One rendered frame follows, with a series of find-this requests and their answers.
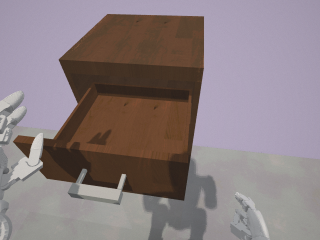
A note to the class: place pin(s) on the cabinet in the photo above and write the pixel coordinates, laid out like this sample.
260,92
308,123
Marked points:
143,50

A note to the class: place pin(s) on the handle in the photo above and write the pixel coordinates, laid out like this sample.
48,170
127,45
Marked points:
97,193

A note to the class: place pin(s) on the robot left hand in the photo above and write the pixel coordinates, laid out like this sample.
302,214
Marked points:
26,167

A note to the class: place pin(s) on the robot right hand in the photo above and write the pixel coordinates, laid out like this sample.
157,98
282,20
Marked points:
253,221

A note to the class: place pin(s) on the drawer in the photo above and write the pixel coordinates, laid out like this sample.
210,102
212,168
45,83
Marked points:
115,129

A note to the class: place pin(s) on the left robot forearm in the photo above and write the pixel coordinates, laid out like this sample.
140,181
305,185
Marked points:
5,222

